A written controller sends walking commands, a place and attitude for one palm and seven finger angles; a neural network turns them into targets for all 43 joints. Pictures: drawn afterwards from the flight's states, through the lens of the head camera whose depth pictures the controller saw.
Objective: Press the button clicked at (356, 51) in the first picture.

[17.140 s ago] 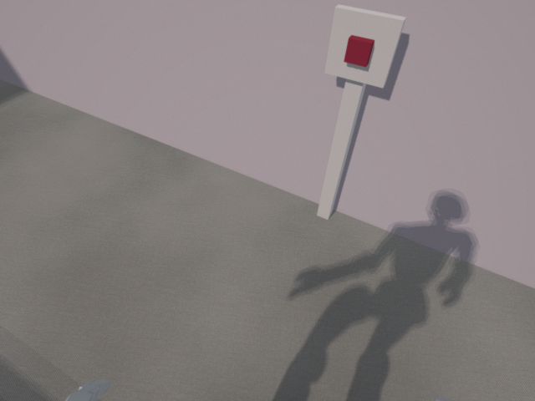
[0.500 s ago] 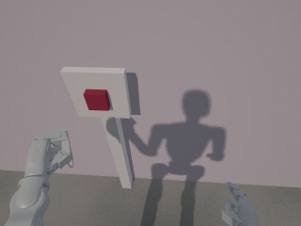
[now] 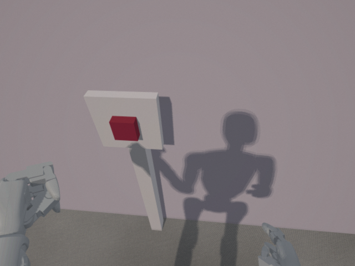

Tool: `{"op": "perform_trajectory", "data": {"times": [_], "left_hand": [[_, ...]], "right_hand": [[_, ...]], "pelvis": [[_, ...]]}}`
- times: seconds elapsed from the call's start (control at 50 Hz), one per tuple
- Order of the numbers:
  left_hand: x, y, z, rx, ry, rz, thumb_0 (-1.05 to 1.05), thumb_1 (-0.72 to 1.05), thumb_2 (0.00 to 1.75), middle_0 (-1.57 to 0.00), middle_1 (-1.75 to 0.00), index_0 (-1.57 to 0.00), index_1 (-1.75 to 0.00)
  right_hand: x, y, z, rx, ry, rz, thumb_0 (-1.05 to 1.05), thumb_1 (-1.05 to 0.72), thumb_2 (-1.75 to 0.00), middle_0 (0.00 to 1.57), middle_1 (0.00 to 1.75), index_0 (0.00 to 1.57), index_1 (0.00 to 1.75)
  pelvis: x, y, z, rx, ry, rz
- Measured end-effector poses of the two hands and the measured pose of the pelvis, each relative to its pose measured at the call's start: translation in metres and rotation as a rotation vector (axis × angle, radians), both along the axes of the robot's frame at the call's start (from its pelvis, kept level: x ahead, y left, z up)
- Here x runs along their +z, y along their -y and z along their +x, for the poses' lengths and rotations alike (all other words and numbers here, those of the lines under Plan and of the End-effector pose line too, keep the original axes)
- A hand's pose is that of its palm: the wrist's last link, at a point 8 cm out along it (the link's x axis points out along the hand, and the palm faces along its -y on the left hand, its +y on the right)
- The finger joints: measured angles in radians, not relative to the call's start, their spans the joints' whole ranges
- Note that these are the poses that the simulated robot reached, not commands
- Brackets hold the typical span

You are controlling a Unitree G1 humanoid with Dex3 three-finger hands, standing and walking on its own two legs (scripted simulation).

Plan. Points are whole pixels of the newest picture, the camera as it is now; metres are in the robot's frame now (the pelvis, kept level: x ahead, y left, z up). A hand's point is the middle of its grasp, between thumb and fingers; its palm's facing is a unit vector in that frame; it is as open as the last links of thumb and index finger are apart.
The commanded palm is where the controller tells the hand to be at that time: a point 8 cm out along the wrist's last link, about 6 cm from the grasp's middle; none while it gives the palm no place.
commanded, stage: draw the hand back to the body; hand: left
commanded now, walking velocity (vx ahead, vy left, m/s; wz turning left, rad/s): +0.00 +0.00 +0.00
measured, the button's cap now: (125, 127) +0.46 +0.21 +0.06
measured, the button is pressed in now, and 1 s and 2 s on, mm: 0 0 0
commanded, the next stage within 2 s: step back with the hand held close in 0.32 s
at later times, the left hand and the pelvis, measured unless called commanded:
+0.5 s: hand (49, 195) +0.18 +0.24 +0.17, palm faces +0.41 -0.82 -0.39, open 3.1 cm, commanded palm +0.12 +0.27 +0.17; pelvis -0.01 -0.01 +0.00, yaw +0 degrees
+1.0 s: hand (19, 228) +0.13 +0.26 +0.16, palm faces +0.33 -0.82 -0.47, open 3.1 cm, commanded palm +0.06 +0.30 +0.17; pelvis -0.07 +0.02 -0.01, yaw +0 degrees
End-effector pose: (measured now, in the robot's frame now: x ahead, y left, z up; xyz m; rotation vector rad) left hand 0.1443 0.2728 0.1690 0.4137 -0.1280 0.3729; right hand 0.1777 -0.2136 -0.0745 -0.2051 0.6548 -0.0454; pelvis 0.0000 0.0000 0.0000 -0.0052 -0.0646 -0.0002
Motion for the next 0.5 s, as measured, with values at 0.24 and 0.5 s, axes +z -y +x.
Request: {"op": "perform_trajectory", "data": {"times": [0.24,0.5], "left_hand": [[0.001,-0.002,-0.011,0.039,0.006,-0.002,0.02,0.89,0.9,-1.31,-1.5,-1.3,-1.5],[0.013,0.0,-0.009,0.019,0.048,0.044,0.02,0.89,0.9,-1.31,-1.5,-1.3,-1.5]], "right_hand": [[0.004,0.005,0.007,0.006,0.013,-0.017,0.01,-0.9,-0.9,0.21,0.3,0.2,0.3],[0.003,0.007,0.0,-0.005,0.009,-0.011,0.01,-0.9,-0.9,0.21,0.3,0.2,0.3]], "pelvis": [[0.0,0.003,-0.002,0.005,0.002,-0.001],[0.001,0.006,-0.005,0.007,0.002,-0.008]]}}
